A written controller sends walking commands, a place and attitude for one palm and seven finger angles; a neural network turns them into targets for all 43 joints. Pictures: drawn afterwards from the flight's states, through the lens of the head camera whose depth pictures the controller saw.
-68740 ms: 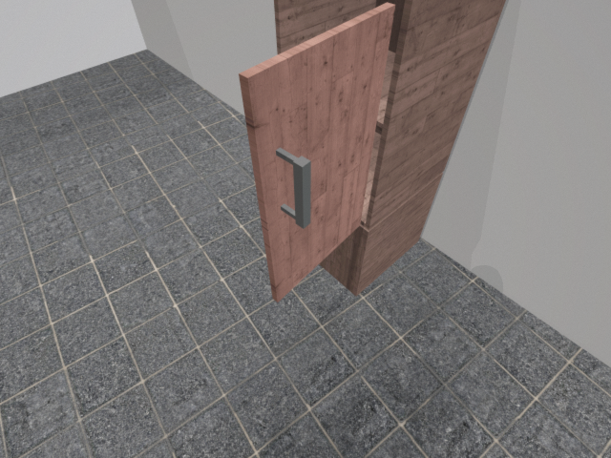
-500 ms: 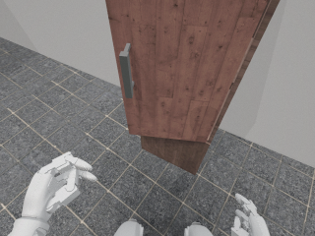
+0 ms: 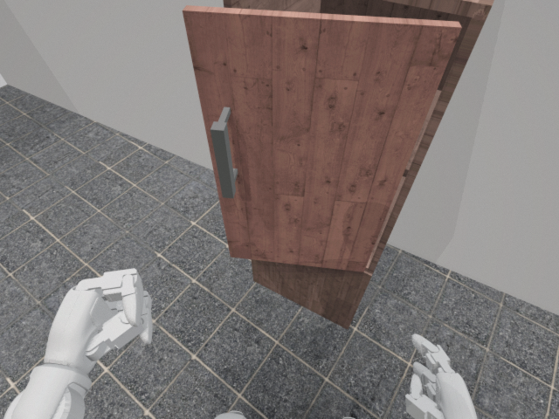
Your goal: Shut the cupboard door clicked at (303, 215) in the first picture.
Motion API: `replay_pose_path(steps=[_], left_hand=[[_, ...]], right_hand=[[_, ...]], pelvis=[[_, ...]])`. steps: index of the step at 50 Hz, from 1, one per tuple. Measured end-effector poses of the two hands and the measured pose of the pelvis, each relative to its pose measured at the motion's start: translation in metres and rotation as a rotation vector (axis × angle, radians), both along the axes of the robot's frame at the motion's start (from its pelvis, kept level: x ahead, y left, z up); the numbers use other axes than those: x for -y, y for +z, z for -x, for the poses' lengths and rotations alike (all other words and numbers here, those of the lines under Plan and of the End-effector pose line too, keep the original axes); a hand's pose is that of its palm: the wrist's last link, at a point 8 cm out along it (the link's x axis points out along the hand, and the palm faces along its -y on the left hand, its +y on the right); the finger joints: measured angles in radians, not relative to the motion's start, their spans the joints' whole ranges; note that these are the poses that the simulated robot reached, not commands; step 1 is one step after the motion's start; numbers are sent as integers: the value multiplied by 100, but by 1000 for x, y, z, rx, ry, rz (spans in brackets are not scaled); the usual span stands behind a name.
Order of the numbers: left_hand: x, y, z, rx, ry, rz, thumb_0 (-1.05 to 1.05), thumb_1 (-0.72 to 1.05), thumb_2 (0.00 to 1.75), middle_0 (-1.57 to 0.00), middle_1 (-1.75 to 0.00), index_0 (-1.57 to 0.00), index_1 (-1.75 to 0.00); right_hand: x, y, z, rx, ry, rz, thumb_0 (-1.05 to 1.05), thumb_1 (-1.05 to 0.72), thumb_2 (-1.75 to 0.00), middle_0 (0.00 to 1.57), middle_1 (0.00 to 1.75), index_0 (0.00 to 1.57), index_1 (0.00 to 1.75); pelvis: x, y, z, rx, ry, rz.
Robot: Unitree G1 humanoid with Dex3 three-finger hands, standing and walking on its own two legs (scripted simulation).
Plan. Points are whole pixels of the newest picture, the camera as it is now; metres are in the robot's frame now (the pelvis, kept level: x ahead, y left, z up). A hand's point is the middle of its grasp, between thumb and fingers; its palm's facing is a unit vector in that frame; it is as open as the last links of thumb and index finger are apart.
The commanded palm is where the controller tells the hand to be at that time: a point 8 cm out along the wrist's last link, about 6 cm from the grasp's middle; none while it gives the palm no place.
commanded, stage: raise the hand and make a fist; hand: left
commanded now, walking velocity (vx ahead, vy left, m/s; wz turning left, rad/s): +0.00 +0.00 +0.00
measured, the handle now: (227, 154) +0.50 +0.13 +0.10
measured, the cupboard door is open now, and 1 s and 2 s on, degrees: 22 22 22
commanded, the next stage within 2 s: bring the fist close to the handle in 0.52 s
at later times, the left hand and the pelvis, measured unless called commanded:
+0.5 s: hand (142, 314) +0.22 +0.18 +0.10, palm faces -0.05 -1.00 -0.05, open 3.1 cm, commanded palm +0.20 +0.23 +0.10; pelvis +0.00 -0.01 +0.01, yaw +0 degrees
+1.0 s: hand (186, 269) +0.28 +0.14 +0.10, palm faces -0.10 -0.99 -0.04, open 3.1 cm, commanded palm +0.27 +0.20 +0.10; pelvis -0.01 +0.00 +0.01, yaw +0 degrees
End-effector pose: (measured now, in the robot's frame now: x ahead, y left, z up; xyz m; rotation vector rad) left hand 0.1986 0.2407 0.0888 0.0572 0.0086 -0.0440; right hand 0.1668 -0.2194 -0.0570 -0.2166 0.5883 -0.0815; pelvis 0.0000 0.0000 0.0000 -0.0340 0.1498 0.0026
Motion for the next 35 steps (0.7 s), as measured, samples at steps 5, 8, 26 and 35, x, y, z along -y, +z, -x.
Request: replay_pose_path(steps=[5, 8, 26, 35], left_hand=[[2, 9, -6, 13, -4, -2, 1, 90, 90, -128, -148, -129, -148], [3, 13, -9, 18, -9, -1, 1, 90, 90, -129, -149, -129, -149], [6, 14, -4, 32, -3, 4, 1, 90, 90, -130, -150, -130, -150], [7, 12, -2, 22, -8, 14, 1, 90, 90, -130, -150, -130, -150]], right_hand=[[6, -1, 7, -17, -11, 0, 2, -90, -89, 21, 30, 20, 30], [11, 0, 11, -23, -22, 4, 2, -90, -89, 21, 30, 20, 30], [21, 6, 16, -8, -35, 19, 2, -90, -90, 20, 30, 20, 30], [12, 6, 16, 6, -16, 4, 2, -90, -90, 20, 30, 20, 30]], pelvis=[[2, 4, 0, 13, 0, -3], [4, 6, 0, 20, -2, -7], [5, 10, 4, 37, -6, -15], [3, 10, 9, 44, -2, -13]])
